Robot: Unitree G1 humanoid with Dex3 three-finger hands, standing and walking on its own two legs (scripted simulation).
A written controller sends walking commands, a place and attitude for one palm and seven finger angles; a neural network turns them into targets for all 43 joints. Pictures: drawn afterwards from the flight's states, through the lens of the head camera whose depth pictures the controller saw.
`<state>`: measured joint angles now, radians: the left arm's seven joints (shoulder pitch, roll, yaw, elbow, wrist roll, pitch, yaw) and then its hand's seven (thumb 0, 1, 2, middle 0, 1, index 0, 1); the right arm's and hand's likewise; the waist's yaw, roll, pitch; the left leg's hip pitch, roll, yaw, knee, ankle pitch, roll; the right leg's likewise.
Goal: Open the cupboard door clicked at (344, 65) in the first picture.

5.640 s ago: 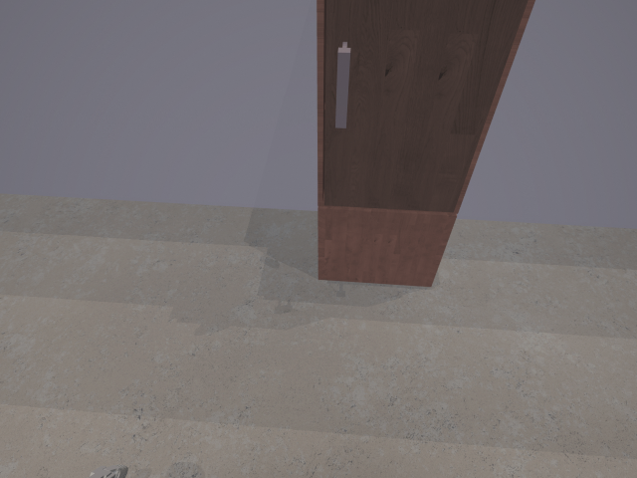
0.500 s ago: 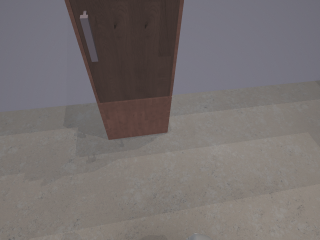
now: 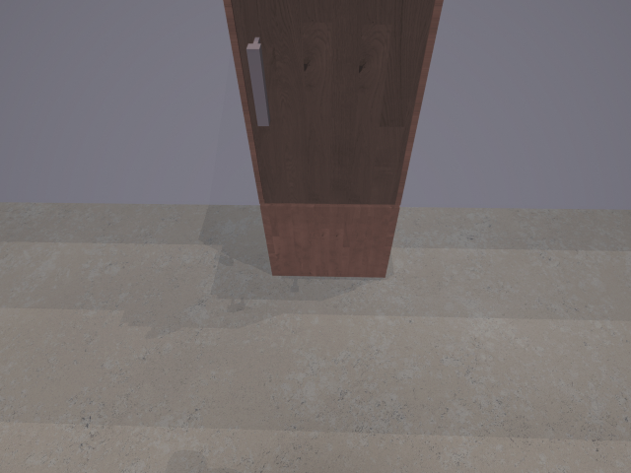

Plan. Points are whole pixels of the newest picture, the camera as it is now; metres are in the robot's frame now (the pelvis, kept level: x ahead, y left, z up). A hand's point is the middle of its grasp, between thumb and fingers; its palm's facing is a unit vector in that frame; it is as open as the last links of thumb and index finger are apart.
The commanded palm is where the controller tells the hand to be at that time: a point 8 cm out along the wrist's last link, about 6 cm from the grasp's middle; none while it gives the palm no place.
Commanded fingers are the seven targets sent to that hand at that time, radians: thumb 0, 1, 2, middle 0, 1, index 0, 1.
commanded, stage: take the last steps up to it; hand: left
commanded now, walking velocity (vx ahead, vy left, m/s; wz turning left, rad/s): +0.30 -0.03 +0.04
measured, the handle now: (260, 82) +0.87 +0.19 +0.06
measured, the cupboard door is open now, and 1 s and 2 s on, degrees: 0 0 0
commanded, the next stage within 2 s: come to a stop and stand still in 0.94 s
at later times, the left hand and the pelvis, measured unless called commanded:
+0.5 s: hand out of the picture +0.14 +0.19 -0.17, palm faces +0.00 -0.98 -0.18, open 7.3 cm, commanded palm none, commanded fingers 0.00 0.90 0.90 -0.20 -0.30 -0.20 -0.30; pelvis +0.09 +0.01 +0.00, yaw +0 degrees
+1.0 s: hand (224, 445) +0.19 +0.17 -0.20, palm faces +0.13 -0.98 -0.11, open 7.3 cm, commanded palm none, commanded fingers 0.00 0.90 0.90 -0.20 -0.30 -0.20 -0.30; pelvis +0.26 +0.02 -0.02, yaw +2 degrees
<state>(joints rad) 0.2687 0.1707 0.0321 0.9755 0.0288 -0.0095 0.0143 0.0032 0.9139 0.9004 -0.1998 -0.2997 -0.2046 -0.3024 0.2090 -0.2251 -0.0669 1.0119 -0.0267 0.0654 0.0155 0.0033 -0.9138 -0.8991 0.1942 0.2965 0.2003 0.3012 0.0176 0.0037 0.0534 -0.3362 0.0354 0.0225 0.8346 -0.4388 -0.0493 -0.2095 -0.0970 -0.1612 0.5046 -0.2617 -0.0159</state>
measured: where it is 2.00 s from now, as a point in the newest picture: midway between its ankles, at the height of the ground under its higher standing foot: outside the picture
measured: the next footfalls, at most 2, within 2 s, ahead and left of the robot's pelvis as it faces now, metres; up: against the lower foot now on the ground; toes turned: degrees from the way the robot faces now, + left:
left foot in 0.10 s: +0.03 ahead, +0.14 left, +0.00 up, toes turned +6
right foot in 0.54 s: +0.21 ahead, -0.12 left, +0.00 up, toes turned -8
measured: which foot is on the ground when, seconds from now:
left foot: up 0.00-0.08, down 0.10-0.54, up 0.56-0.94, down 0.96-1.00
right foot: down 0.00-0.10, up 0.12-0.52, down 0.54-0.96, up 0.98-1.00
